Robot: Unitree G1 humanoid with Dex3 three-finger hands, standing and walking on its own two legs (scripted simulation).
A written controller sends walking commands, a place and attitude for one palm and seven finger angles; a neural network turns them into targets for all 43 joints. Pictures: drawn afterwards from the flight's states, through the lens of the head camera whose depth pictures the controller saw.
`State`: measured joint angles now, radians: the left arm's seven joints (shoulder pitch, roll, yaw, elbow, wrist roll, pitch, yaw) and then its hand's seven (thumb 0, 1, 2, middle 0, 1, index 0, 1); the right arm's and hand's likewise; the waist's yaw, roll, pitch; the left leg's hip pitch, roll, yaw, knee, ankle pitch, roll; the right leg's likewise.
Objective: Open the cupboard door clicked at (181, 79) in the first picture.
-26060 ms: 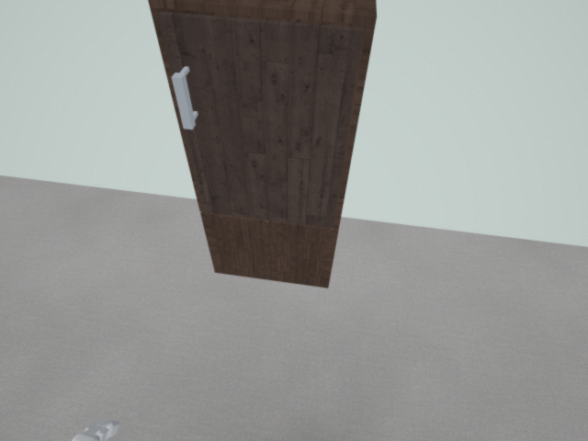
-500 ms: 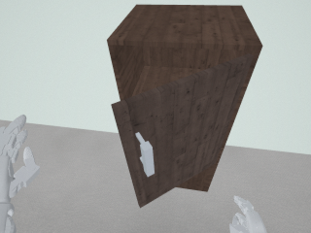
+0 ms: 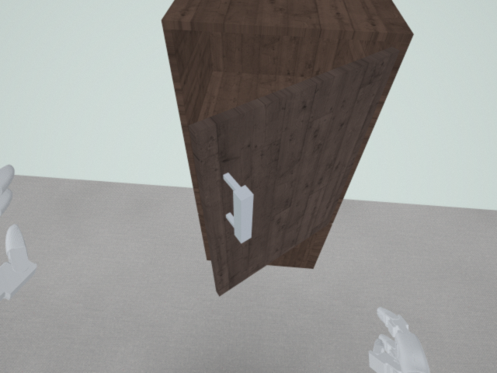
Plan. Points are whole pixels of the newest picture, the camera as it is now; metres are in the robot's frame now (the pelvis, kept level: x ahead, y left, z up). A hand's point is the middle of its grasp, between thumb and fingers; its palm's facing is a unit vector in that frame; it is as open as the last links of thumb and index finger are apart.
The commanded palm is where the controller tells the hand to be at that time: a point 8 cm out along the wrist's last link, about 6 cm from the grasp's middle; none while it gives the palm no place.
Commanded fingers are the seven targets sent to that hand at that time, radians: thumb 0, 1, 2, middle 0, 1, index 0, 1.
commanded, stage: step back with the hand held close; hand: left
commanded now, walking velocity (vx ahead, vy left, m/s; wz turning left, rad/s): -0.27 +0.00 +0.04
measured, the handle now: (236, 208) +0.37 +0.05 +0.05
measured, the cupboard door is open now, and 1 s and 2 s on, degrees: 39 39 39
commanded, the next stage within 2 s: stop stepping back and stand still in 0.60 s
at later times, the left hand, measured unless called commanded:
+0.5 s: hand out of the picture +0.14 +0.30 +0.16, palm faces +0.45 -0.79 -0.43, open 7.4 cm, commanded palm +0.06 +0.33 +0.18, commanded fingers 0.00 0.90 0.90 -0.20 -0.30 -0.20 -0.30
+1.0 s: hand out of the picture -0.02 +0.24 +0.18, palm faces +0.39 -0.76 -0.52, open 7.4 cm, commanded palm -0.04 +0.28 +0.18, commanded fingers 0.00 0.90 0.90 -0.20 -0.30 -0.20 -0.30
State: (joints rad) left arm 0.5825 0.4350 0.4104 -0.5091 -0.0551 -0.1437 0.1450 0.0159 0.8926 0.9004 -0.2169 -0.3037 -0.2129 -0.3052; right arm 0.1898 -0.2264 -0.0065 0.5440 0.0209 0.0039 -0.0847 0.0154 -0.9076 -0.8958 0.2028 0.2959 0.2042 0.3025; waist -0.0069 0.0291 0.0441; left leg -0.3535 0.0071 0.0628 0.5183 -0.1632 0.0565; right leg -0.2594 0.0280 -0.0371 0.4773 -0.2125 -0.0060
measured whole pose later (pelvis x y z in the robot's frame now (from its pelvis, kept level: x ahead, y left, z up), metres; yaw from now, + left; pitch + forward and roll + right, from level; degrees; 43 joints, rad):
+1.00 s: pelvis -0.19 -0.02 +0.00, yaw -2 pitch +3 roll +1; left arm 0.68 0.45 0.45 -0.55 -0.07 -0.18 0.14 0.02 0.89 0.90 -0.22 -0.30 -0.22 -0.31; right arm 0.29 -0.21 0.01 0.70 0.01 -0.07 -0.05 0.02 -0.91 -0.90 0.21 0.30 0.21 0.30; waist 0.02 -0.02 -0.09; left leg -0.51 -0.02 0.01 0.85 -0.25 -0.02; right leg -0.08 0.05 -0.01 0.42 -0.39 -0.07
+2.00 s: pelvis -0.29 +0.03 +0.01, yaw -1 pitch -1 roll -2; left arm 0.55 0.37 0.38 -0.39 -0.03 -0.16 0.15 0.02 0.89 0.90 -0.21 -0.30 -0.21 -0.30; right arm 0.22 -0.20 0.02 0.63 0.00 -0.11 -0.07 0.01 -0.91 -0.90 0.20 0.30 0.21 0.30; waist 0.02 0.02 0.02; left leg -0.26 -0.02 0.01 0.42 -0.14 0.05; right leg -0.16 0.03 -0.04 0.36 -0.19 -0.01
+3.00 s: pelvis -0.28 +0.01 +0.01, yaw +1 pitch -2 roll +0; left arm 0.31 0.18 0.01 1.15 0.00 0.01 0.03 0.01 0.92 0.90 -0.20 -0.30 -0.20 -0.30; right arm 0.25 -0.16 0.01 1.13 -0.02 0.02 -0.02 0.02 -0.92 -0.90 0.20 0.30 0.20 0.30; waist -0.01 0.05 0.05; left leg -0.24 -0.04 -0.02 0.43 -0.16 0.03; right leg -0.14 0.02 -0.07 0.43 -0.26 -0.04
